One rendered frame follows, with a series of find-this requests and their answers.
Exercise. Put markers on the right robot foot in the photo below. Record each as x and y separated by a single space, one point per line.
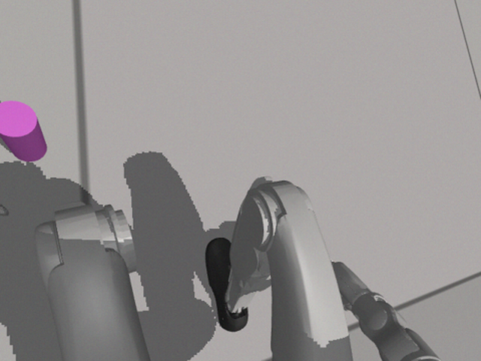
217 258

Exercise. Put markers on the right robot hand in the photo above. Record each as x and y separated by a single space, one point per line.
350 286

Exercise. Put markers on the can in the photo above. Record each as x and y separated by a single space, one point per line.
20 130

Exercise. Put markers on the right robot arm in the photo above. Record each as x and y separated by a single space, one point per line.
389 331

